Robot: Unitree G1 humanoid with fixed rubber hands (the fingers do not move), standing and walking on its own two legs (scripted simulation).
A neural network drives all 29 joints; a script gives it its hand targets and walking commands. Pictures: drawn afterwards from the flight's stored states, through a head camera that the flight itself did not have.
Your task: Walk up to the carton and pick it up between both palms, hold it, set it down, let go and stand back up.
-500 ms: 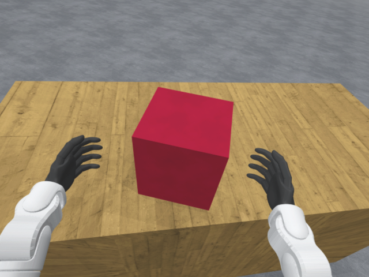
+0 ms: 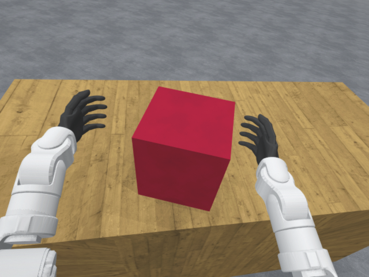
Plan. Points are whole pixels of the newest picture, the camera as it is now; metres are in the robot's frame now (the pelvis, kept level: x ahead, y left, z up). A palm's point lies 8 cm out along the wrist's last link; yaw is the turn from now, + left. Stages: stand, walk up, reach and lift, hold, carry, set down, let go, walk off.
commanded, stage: reach and lift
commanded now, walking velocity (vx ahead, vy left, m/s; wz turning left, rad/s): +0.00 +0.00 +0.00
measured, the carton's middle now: (184, 150) +0.42 +0.00 +0.04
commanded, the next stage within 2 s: none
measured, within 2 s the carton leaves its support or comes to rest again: neither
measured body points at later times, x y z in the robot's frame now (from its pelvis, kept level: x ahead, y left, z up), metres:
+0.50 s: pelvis +0.00 +0.00 +0.00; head +0.02 +0.03 +0.45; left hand +0.44 +0.23 +0.17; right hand +0.42 -0.16 +0.15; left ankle -0.02 +0.11 -0.75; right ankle -0.01 -0.13 -0.75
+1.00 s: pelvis -0.01 +0.00 +0.00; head +0.03 +0.03 +0.44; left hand +0.45 +0.23 +0.12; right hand +0.43 -0.16 +0.11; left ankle -0.02 +0.11 -0.75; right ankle -0.01 -0.13 -0.75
